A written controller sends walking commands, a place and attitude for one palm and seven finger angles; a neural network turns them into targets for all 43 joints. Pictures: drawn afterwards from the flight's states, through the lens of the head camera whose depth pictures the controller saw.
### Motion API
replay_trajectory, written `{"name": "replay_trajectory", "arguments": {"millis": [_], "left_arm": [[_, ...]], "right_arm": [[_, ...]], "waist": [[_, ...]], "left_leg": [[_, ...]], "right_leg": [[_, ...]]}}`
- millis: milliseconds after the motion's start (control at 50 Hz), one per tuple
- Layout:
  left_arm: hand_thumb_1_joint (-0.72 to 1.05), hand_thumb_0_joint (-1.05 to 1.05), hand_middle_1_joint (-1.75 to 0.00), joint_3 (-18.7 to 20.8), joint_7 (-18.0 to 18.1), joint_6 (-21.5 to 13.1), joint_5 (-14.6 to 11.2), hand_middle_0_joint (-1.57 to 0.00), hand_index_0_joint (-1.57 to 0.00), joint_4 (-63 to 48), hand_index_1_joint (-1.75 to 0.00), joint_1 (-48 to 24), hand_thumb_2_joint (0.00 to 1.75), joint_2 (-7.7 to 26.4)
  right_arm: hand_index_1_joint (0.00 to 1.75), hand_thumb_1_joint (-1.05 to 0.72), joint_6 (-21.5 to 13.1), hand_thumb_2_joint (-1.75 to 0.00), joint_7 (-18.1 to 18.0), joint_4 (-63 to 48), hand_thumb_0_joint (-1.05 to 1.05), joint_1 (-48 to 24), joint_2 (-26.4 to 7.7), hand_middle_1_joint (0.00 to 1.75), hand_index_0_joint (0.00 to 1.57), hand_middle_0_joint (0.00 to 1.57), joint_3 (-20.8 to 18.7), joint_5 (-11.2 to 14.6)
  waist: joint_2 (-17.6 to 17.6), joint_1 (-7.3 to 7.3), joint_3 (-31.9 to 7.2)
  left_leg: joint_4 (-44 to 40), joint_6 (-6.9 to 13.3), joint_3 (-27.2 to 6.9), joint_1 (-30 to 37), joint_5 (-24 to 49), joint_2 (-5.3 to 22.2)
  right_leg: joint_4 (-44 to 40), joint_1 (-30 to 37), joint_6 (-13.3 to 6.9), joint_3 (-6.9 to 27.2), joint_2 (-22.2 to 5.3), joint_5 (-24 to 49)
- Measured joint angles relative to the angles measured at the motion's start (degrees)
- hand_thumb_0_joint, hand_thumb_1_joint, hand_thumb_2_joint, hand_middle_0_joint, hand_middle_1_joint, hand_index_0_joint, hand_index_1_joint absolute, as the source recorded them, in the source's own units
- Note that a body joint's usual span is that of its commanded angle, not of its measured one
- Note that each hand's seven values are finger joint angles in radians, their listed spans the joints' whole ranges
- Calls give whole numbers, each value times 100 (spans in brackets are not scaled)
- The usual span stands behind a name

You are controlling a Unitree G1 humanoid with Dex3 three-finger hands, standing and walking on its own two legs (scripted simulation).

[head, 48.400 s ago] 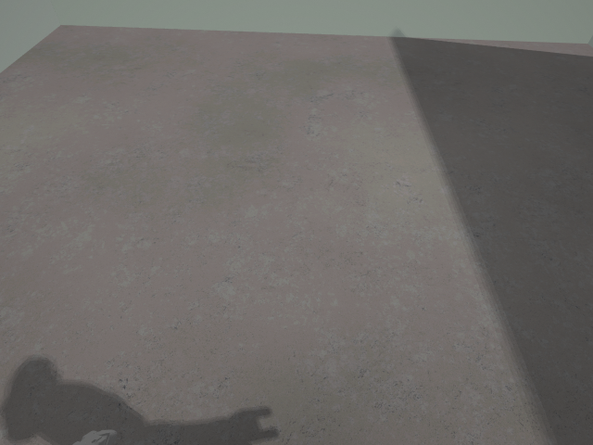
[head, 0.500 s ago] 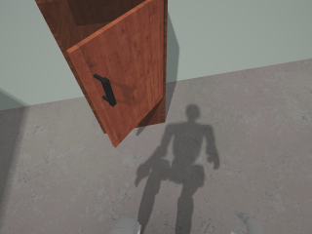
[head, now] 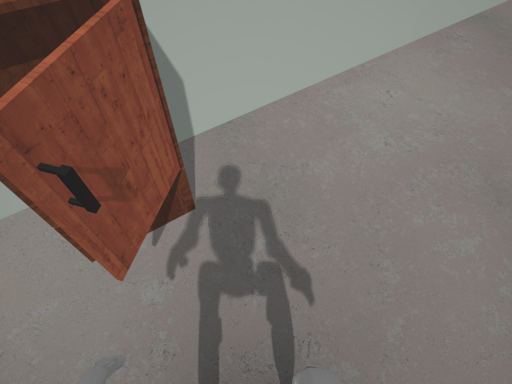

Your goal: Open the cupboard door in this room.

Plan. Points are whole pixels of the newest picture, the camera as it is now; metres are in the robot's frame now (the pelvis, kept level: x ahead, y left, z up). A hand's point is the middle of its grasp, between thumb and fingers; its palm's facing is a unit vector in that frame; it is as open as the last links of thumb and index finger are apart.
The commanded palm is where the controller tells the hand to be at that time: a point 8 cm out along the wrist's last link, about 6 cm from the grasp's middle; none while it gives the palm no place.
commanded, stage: walk to a spot facing it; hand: left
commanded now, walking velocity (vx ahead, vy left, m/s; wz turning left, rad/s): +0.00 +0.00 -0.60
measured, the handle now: (70, 188) +0.42 +0.37 -0.01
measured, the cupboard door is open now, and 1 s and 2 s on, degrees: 42 42 42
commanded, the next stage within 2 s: none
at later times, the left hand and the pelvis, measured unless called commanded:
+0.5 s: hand (174, 352) +0.18 +0.16 -0.17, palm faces -0.28 -0.94 -0.18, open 7.4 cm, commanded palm none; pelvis +0.03 +0.00 +0.00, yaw -18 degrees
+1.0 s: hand (213, 336) +0.21 +0.09 -0.16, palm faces -0.52 -0.83 -0.20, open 7.4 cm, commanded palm none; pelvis +0.09 -0.06 +0.00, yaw -35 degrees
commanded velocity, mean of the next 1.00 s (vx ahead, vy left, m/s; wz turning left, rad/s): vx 0.13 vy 0.00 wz -0.60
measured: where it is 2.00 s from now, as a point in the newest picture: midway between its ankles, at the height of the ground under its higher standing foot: (354, 330)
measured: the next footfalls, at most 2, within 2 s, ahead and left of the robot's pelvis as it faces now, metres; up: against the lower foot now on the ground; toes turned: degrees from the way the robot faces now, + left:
right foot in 0.06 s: +0.05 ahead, -0.13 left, +0.00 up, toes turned -5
left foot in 0.40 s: +0.11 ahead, +0.10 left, +0.00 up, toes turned -12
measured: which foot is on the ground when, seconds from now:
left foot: down 0.00-0.06, up 0.08-0.38, down 0.40-0.72, up 0.74-1.00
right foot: up 0.00-0.04, down 0.06-0.40, up 0.42-0.72, down 0.74-1.00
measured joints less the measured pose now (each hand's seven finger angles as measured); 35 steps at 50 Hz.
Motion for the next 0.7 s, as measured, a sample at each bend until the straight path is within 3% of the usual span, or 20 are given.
{"name": "replay_trajectory", "arguments": {"millis": [60, 120, 180, 260, 360, 400, 460, 500, 540, 620, 700], "left_arm": [[91, 0, -30, -63, 1, -126, 12, -20, -20, -98, -30, -84, 90, 39], [90, 0, -30, -121, 136, -231, -10, -20, -20, -116, -30, -192, 90, -93], [90, 0, -30, -157, 229, -181, 3, -20, -20, -131, -30, -132, 90, -204], [90, 0, -30, -199, 222, -127, 34, -20, -20, -76, -30, -13, 90, -302], [90, 0, -30, -184, 184, -85, 29, -20, -20, -35, -30, 121, 90, -363], [90, 0, -30, -158, 175, -39, -11, -20, -20, -46, -30, 200, 90, -366], [90, 0, -30, -81, 131, 22, 3, -20, -20, 23, -30, 163, 90, -259], [90, 0, -30, -24, 76, 24, 18, -20, -20, 54, -30, 147, 90, -210], [90, 0, -30, 6, 33, 25, 15, -20, -20, 46, -30, 157, 90, -195], [90, 0, -30, -5, 1, 29, 7, -20, -20, 49, -30, 181, 90, -214], [90, 0, -30, -35, -23, -7, 16, -20, -20, 81, -30, 205, 90, -240]], "right_arm": [[30, -90, 53, -90, 47, 69, 0, 228, -117, 30, 20, 20, -65, 55], [30, -90, 246, -90, 25, 237, 1, 79, -274, 30, 20, 20, -146, 116], [30, -90, 294, -90, 27, 262, 1, -83, -282, 30, 20, 20, -183, 126], [30, -90, 224, -90, 59, 109, 1, -233, -157, 30, 20, 20, -177, 132], [30, -90, 84, -90, 58, -50, 1, -361, 51, 30, 20, 20, -110, 162], [30, -90, -30, -90, 47, -122, 0, -313, 91, 30, 20, 20, -59, 144], [30, -90, -111, -90, 25, -122, 0, -278, 259, 30, 20, 20, 41, 52], [30, -90, -115, -90, 15, -115, 0, -201, 332, 30, 20, 20, 94, 17], [30, -90, -94, -90, 7, -93, 0, -146, 360, 30, 20, 20, 114, 7], [30, -90, -86, -90, 23, -43, 0, -85, 325, 30, 20, 20, 74, 3], [30, -90, -48, -90, 73, 8, 0, 2, 195, 30, 21, 20, -4, 2]], "waist": [[12, -101, -61], [152, -162, 84], [91, -172, 84], [-61, -172, -13], [-199, -93, -137], [-171, -87, -263], [-304, -34, -243], [-307, 10, -223], [-260, 64, -212], [-85, 57, -188], [72, -17, -220]], "left_leg": [[745, -120, 181, -257, -356, 132], [2484, -126, -348, -956, -1124, 11], [3208, -174, -522, -1412, -876, -135], [2724, -210, -562, -1516, -546, -270], [1262, -159, -583, -1064, -223, -473], [406, 10, -609, -761, 140, -454], [498, 219, -417, -743, 178, -375], [290, 208, -306, -576, 244, -275], [49, 174, -178, -409, 336, -168], [-125, 96, 77, -233, 362, 48], [193, -51, 355, -238, 105, 266]], "right_leg": [[-1155, 530, -209, 2, 13, 832], [-872, 450, -290, 128, 172, 576], [-1090, 564, -292, 347, 258, 671], [-1373, 668, -291, 639, 330, 849], [-1349, 613, -197, 976, 465, 854], [-1118, 449, -146, 1052, 591, 732], [372, -85, -62, 790, 540, -313], [1266, -354, 22, 504, 417, -342], [1538, -440, 87, 264, 249, -227], [715, -158, 100, -19, 43, -170], [-582, 407, -15, -227, 27, -16]]}}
